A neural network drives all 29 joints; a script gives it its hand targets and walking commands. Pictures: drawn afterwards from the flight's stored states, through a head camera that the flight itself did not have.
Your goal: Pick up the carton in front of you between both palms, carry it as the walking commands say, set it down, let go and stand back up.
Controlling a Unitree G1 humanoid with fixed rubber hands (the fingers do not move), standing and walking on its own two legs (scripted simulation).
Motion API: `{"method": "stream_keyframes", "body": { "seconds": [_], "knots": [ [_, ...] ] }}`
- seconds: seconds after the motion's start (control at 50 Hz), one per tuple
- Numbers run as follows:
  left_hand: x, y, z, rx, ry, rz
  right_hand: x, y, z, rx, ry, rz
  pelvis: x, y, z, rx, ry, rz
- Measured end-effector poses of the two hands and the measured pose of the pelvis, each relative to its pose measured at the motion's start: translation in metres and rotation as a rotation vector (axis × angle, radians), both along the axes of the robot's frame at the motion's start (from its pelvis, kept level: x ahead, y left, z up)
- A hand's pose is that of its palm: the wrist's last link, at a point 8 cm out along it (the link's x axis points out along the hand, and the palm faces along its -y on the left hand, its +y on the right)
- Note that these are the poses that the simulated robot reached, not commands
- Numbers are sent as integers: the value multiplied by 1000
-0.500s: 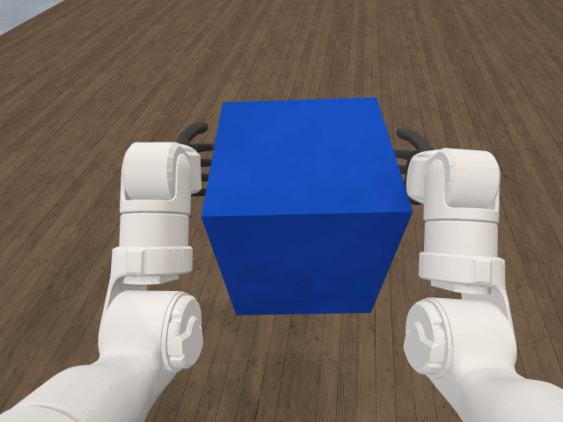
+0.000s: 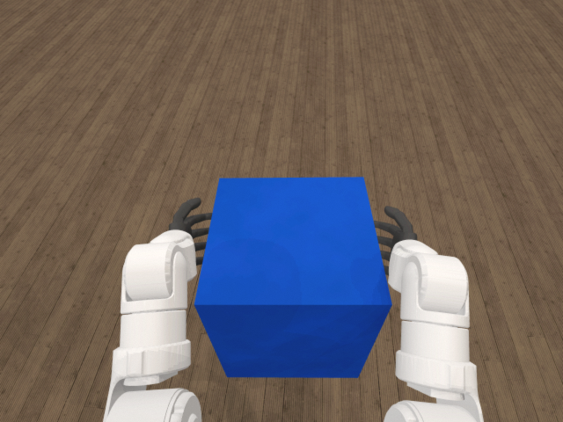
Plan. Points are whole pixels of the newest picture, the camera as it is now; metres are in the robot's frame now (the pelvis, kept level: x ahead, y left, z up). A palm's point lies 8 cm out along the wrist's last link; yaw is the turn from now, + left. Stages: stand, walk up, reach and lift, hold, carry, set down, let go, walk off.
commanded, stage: carry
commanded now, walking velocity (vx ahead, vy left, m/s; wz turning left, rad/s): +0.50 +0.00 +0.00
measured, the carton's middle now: (291, 282) +0.31 +0.00 -0.01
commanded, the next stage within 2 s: none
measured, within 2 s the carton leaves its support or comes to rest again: neither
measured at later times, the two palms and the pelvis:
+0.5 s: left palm (221, 113) +0.59 +0.13 +0.09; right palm (383, 112) +0.61 -0.17 +0.09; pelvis +0.34 -0.04 +0.00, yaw +5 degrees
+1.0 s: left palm (217, 41) +0.91 +0.19 +0.06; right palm (339, 42) +0.91 -0.11 +0.07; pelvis +0.65 +0.03 +0.00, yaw +0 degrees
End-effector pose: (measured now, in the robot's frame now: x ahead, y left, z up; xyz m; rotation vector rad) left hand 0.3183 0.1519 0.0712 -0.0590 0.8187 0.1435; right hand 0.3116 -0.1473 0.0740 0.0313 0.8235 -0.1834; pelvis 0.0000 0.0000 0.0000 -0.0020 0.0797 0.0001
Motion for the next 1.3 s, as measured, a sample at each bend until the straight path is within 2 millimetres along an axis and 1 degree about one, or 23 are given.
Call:
{"method": "stream_keyframes", "body": {
  "seconds": [0.04,0.08,0.16,0.22,0.28,0.34,0.38,0.4,0.44,0.48,0.52,0.58,0.68,0.76,0.82,0.9,0.94,0.98,1.02,1.06,1.14,1.24,1.3],
  "knots": [
    [15,-2,0,-20,-6,0,9,-2,0,14,-7,-36,24,4,7,-13,4,-2],
    [30,-4,4,-38,-32,6,22,-4,6,16,-35,-52,48,6,12,-24,7,0],
    [68,-5,19,3,-99,-20,63,-5,22,-5,-98,-26,101,4,15,-30,3,7],
    [100,-6,32,13,-149,-7,101,-5,34,-8,-148,-1,145,-1,13,-26,-7,11],
    [138,-8,40,20,-192,16,146,-8,40,-3,-191,23,193,-9,5,-17,-18,17],
    [182,-15,41,29,-217,39,195,-14,37,11,-217,42,243,-20,-8,-10,-32,33],
    [211,-20,35,40,-221,53,229,-20,28,22,-222,57,275,-27,-20,-18,-43,48],
    [224,-22,32,49,-202,59,245,-21,23,24,-203,69,287,-31,-21,-26,-43,56],
    [244,-23,26,54,-144,78,271,-23,16,23,-145,95,307,-36,-17,-17,-39,69],
    [259,-23,22,55,-95,97,292,-22,13,31,-97,108,326,-40,-9,-7,-36,79],
    [276,-22,24,54,-73,111,312,-20,14,44,-75,109,345,-43,-1,2,-31,81],
    [307,-21,30,48,-80,119,344,-19,20,39,-82,117,376,-44,8,12,-22,78],
    [371,-19,43,47,-121,95,401,-18,33,29,-123,100,435,-36,16,20,-12,70],
    [428,-11,45,47,-143,68,450,-11,36,24,-145,76,490,-23,13,14,-11,65],
    [472,1,36,41,-140,55,492,1,29,13,-142,67,536,-9,5,3,-13,57],
    [536,23,8,15,-126,46,553,23,10,-19,-127,64,599,13,-15,12,-22,33],
    [562,30,-4,9,-78,35,576,30,1,-32,-79,60,621,22,-13,15,-15,21],
    [584,33,-8,4,-36,25,594,33,-4,-30,-37,46,640,28,-6,3,-9,9],
    [606,34,-7,3,-23,11,611,33,-3,-28,-23,29,661,33,2,-5,-3,5],
    [629,34,-1,6,-32,-5,631,34,2,-30,-32,17,683,37,8,-13,0,6],
    [678,35,13,13,-76,-16,678,35,16,-28,-75,10,732,39,15,-22,4,14],
    [743,34,31,20,-149,9,750,34,32,-18,-149,30,802,33,13,-18,-5,22],
    [788,29,35,26,-179,28,800,29,34,-7,-180,44,849,25,5,-10,-12,28]
  ]
}}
